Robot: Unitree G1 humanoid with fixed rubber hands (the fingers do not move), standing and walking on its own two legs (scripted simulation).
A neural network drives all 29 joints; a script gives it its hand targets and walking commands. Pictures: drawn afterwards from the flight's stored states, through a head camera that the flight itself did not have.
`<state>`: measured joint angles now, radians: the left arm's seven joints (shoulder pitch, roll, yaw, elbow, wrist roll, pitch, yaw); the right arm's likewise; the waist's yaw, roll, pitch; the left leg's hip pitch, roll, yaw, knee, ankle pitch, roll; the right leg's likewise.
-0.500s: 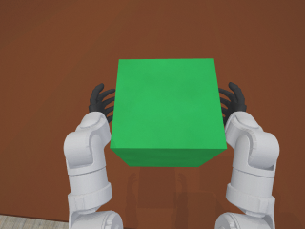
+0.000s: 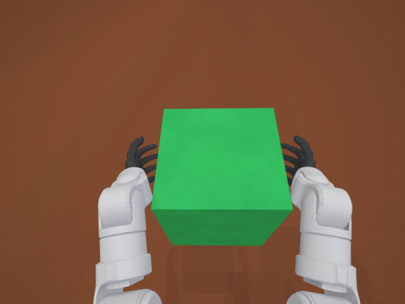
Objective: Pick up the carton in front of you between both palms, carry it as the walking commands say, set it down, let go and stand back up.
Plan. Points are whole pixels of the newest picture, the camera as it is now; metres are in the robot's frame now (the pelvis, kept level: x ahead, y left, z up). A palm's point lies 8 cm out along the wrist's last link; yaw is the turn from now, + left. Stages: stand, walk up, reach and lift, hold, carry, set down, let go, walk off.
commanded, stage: carry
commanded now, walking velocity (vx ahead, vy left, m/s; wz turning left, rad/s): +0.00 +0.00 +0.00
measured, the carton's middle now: (217, 183) +0.36 +0.00 +0.03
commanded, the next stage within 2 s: none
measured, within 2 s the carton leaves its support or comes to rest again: neither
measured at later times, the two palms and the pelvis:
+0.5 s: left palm (129, 180) +0.33 +0.17 +0.10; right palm (297, 177) +0.33 -0.14 +0.10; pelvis +0.00 +0.01 +0.00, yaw +0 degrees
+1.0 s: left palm (126, 142) +0.39 +0.18 +0.13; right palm (284, 133) +0.41 -0.13 +0.14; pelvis +0.05 +0.02 -0.01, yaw +0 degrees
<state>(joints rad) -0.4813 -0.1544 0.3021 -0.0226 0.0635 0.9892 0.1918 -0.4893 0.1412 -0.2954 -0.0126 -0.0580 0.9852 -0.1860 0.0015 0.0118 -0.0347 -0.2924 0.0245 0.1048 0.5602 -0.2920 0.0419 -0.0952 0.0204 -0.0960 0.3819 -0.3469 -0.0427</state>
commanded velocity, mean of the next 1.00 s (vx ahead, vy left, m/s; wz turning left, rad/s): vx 0.29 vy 0.00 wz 0.00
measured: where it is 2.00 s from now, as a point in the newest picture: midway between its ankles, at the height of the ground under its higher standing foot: (194, 223)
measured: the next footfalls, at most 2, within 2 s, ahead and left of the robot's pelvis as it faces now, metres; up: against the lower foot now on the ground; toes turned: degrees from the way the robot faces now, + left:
left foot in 1.20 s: +0.34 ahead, +0.17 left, +0.15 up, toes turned +5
right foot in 1.82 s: +0.66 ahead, +0.00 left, +0.15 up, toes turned -5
